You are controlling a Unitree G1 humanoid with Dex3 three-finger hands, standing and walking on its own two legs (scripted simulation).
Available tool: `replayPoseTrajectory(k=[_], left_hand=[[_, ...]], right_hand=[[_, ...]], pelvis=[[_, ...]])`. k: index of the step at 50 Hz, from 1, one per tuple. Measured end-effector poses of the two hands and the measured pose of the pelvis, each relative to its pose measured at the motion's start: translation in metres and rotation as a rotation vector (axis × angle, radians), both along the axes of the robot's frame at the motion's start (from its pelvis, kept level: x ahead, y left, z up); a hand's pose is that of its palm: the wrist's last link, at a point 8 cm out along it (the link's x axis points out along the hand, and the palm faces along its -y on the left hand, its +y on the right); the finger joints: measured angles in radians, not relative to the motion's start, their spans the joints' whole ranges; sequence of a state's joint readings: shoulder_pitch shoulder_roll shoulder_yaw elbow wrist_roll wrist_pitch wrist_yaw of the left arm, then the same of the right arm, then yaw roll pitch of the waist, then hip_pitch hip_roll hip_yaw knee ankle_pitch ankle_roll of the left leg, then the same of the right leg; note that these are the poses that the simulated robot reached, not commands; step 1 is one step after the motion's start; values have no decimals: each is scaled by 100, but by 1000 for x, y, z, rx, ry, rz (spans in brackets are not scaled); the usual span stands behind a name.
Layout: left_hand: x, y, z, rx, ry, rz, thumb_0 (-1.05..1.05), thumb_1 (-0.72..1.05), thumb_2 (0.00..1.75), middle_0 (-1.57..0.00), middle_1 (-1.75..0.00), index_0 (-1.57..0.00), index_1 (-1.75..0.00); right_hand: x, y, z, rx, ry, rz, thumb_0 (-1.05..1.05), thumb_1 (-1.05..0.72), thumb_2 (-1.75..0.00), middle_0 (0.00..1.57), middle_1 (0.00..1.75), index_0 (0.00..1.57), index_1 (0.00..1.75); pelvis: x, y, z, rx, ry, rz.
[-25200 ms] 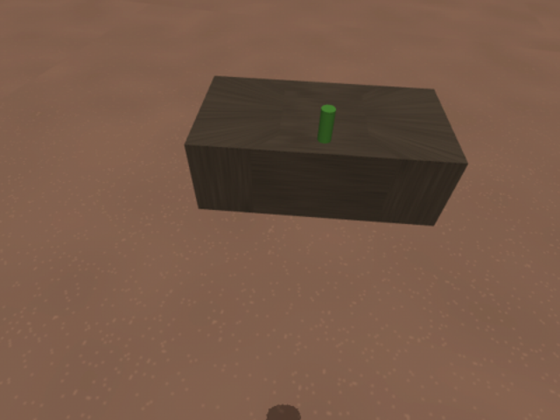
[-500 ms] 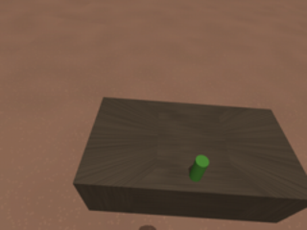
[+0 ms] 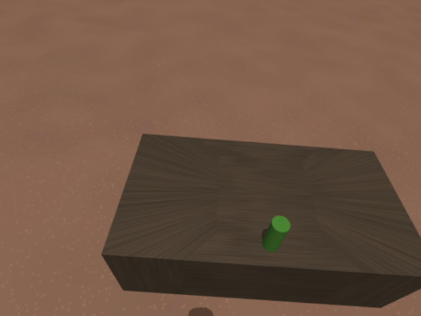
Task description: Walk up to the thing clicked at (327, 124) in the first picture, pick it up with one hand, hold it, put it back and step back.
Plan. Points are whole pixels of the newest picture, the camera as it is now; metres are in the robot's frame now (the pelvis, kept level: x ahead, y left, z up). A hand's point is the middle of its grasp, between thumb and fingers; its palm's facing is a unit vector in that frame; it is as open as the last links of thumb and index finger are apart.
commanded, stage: stand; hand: right
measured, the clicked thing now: (275, 234) +0.46 -0.23 -0.32
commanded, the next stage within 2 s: none
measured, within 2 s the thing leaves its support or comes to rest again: neither
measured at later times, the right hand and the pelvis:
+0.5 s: hand out of the picture +0.08 -0.25 -0.15, palm faces -0.03 +0.93 -0.36, open 8.1 cm; pelvis +0.01 +0.00 +0.00, yaw +1 degrees
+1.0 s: hand out of the picture +0.08 -0.25 -0.15, palm faces -0.04 +0.93 -0.36, open 7.4 cm; pelvis +0.01 +0.00 +0.00, yaw +1 degrees
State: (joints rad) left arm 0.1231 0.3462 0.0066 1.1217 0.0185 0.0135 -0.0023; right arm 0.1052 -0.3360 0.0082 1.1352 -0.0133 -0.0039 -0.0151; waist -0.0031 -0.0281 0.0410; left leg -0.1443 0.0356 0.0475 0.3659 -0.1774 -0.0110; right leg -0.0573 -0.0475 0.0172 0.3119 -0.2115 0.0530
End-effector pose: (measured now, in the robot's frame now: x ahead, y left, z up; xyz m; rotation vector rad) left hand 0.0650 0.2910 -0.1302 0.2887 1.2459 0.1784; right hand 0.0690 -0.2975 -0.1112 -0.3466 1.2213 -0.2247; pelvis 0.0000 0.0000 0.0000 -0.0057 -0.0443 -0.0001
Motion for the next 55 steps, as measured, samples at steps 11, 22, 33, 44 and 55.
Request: replayPoseTrajectory(k=[11, 22, 33, 44, 55], left_hand=[[-7, 3, 1, 5, 21, 8, 1, 91, 90, -21, -30, -20, -30], [-7, 2, 1, 7, 26, 15, 1, 91, 90, -21, -30, -20, -30], [-3, 0, 3, 6, 0, 16, 1, 91, 90, -21, -30, -20, -30], [-5, 1, 3, 6, 9, 20, 1, 91, 90, -21, -30, -20, -30], [-5, 3, 4, 11, 13, 25, 1, 91, 90, -21, -30, -20, -30]], right_hand=[[-1, 1, -2, 8, 15, -5, -1, 12, -47, 17, 24, 17, 23], [3, 1, -4, 15, 24, 1, 0, -63, -84, 20, 30, 20, 29], [10, 0, -4, 17, 6, 12, 0, -87, -89, 20, 30, 20, 29], [7, -1, -4, 15, 20, 11, 0, -90, -90, 20, 30, 20, 30], [9, 1, -6, 21, 24, 15, 0, -90, -90, 20, 30, 20, 30]], pelvis=[[2, 1, 0, 1, 7, 4], [5, 0, 0, 2, 9, 10], [5, -1, 0, 0, 5, 17], [6, -1, 0, 0, 10, 21], [7, -1, 0, 3, 9, 23]])
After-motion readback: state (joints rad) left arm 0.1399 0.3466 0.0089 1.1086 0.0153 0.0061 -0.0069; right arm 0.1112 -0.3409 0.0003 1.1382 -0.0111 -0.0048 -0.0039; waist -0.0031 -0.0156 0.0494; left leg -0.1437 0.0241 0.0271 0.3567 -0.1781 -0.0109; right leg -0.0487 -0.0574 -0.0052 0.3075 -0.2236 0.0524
